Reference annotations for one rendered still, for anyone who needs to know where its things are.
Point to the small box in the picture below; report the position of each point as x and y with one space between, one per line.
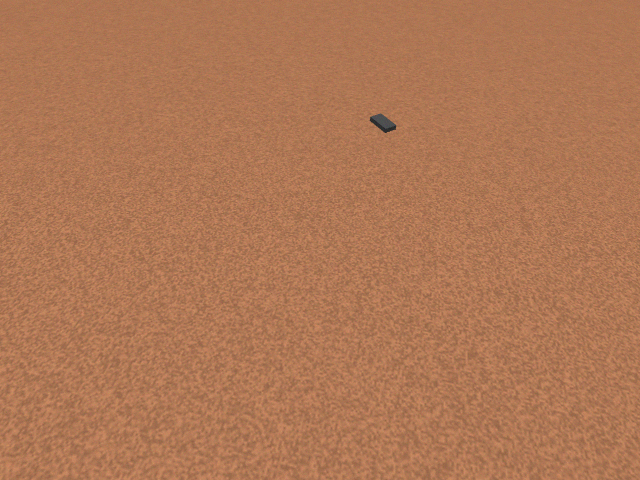
383 123

